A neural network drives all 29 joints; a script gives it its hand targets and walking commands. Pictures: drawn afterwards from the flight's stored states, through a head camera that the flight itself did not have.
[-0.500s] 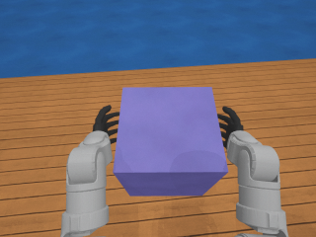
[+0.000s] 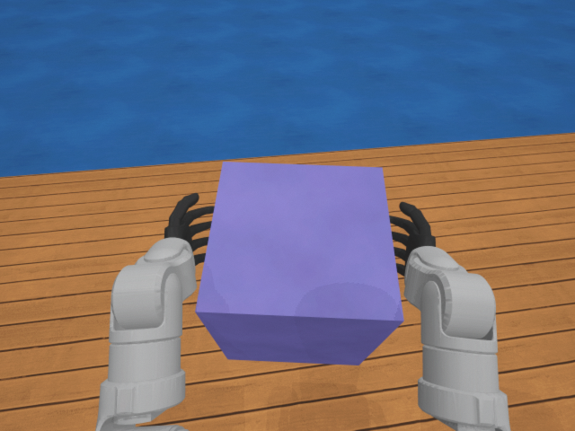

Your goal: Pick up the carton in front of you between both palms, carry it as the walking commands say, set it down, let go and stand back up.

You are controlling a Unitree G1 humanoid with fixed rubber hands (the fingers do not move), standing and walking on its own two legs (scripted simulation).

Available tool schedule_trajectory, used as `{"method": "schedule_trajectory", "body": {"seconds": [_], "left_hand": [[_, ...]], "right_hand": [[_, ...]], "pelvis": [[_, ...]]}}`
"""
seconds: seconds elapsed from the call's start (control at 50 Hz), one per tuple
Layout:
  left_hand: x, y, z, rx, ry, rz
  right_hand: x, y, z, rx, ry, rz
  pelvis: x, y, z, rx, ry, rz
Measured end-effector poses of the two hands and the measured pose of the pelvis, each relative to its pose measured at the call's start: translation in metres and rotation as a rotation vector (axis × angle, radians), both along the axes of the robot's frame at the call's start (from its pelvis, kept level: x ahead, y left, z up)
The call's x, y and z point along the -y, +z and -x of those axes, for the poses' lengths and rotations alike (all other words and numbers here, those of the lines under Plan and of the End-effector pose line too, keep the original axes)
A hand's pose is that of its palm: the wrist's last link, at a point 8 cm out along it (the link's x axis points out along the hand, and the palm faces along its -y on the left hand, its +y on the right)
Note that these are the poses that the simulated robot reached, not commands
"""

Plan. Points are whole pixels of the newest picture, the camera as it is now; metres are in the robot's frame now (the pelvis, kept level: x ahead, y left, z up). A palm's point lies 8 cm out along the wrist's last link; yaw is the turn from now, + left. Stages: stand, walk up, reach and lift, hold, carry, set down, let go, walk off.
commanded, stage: carry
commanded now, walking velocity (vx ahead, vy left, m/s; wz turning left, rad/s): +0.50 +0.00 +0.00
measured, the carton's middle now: (297, 273) +0.35 +0.01 +0.04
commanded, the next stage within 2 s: none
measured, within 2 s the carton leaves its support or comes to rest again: neither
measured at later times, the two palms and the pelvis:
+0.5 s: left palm (225, 136) +0.64 +0.14 +0.08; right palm (377, 137) +0.65 -0.16 +0.08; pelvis +0.32 -0.01 -0.03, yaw +2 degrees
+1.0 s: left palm (224, 80) +0.95 +0.19 +0.05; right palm (337, 84) +0.95 -0.11 +0.05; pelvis +0.62 +0.03 -0.06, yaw +1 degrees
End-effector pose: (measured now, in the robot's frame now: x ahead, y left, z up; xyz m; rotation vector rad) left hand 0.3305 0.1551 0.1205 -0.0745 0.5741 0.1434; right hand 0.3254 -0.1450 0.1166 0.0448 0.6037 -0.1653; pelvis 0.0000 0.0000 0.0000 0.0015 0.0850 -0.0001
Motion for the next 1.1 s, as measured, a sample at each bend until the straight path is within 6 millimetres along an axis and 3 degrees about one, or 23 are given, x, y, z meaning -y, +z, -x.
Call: {"method": "schedule_trajectory", "body": {"seconds": [0.08, 0.18, 0.36, 0.46, 0.58, 0.66, 0.78, 0.88, 0.96, 1.1], "left_hand": [[0.011, -0.017, -0.042, -0.103, -0.036, 0.015], [0.014, -0.024, -0.096, -0.116, -0.038, 0.035], [0.011, -0.013, -0.213, -0.01, 0.001, 0.025], [0.016, -0.026, -0.288, 0.009, 0.027, -0.011], [-0.002, -0.058, -0.333, -0.115, 0.117, -0.003], [-0.012, -0.062, -0.368, -0.128, 0.158, 0.019], [-0.021, -0.047, -0.449, -0.054, 0.139, 0.021], [-0.033, -0.041, -0.529, 0.012, 0.098, 0.01], [-0.041, -0.057, -0.594, 0.023, 0.037, 0.002], [-0.028, -0.087, -0.666, -0.121, -0.016, 0.037]], "right_hand": [[0.011, -0.018, -0.027, -0.103, -0.061, -0.019], [0.014, -0.02, -0.079, -0.114, -0.086, -0.027], [0.011, -0.005, -0.213, -0.01, -0.039, -0.028], [0.016, -0.025, -0.299, 0.009, 0.012, -0.024], [-0.003, -0.057, -0.369, -0.116, 0.089, -0.03], [-0.014, -0.065, -0.409, -0.132, 0.094, -0.055], [-0.022, -0.054, -0.481, -0.056, 0.082, -0.052], [-0.034, -0.046, -0.553, 0.013, 0.068, -0.027], [-0.041, -0.058, -0.606, 0.024, 0.04, 0.001], [-0.029, -0.087, -0.655, -0.119, -0.046, -0.021]], "pelvis": [[-0.012, 0.008, -0.041, -0.002, 0.003, 0.016], [-0.016, 0.015, -0.095, -0.006, -0.002, 0.03], [-0.004, 0.006, -0.214, -0.011, 0.009, 0.014], [0.008, -0.026, -0.296, 0.006, 0.042, 0.0], [0.019, -0.025, -0.357, 0.004, 0.045, -0.007], [0.02, -0.02, -0.399, -0.001, 0.048, -0.016], [0.009, -0.019, -0.47, -0.008, 0.046, -0.009], [-0.011, -0.037, -0.545, -0.004, 0.038, 0.014], [-0.027, -0.062, -0.601, 0.005, 0.021, 0.006], [-0.046, -0.054, -0.668, -0.005, 0.013, 0.021]]}}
